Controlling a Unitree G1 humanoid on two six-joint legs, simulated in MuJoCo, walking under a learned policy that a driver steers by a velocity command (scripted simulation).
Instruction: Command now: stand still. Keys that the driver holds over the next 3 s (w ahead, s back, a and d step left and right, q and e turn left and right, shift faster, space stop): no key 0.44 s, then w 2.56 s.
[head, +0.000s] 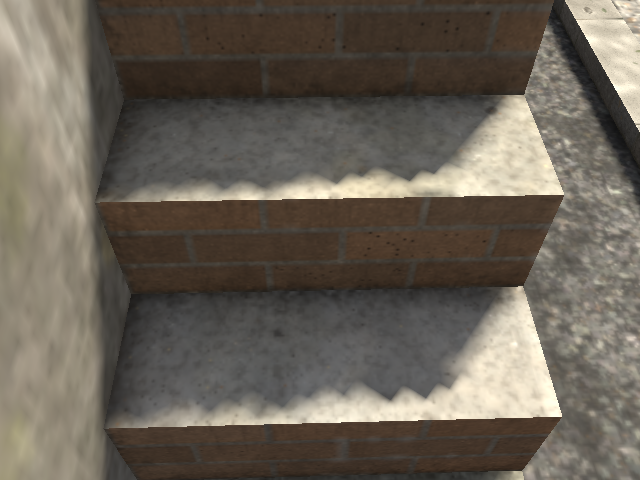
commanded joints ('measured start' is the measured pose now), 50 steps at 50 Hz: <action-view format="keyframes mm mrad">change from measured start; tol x16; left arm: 1 24 81 19 -51 0 -18 6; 34 45 63 16 -14 1 -25 0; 41 271 185 56 50 -10 -41 25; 47 -29 33 8 -11 -44 -89 5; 50 65 55 22 16 -8 -84 -20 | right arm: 1 -2 -100 -24 -57 -8 -6 -13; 39 -38 -153 -43 -9 -2 -11 23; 50 339 -247 -55 95 -27 -24 -8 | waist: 1 -8 16 -69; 35 -18 136 -5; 42 68 -241 -105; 48 -117 338 -43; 50 -123 209 -50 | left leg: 1 30 37 -13 -79 81 90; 22 2 41 -14 -126 35 91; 35 -81 83 -155 -227 -458 193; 40 -315 -37 39 154 -155 130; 43 -208 -17 31 217 -111 126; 50 394 303 -457 -347 165 331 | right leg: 1 10 -43 22 -97 -82 -101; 36 -35 44 -68 14 -237 -153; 43 220 -193 336 -314 -288 -305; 46 -75 -30 58 -90 76 -202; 50 -421 88 -45 705 -214 -113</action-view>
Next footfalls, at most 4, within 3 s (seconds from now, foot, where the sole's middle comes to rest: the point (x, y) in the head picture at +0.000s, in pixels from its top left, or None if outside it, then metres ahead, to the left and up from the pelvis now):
1.26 right None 0.09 -0.15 -0.72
1.66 left None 0.31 0.02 -0.55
1.94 right None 0.33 -0.22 -0.55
2.46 left None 0.29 0.07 -0.55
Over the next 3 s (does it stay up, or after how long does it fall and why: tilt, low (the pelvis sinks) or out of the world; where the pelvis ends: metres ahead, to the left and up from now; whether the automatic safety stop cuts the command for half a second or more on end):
stays up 0.42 -0.02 0.26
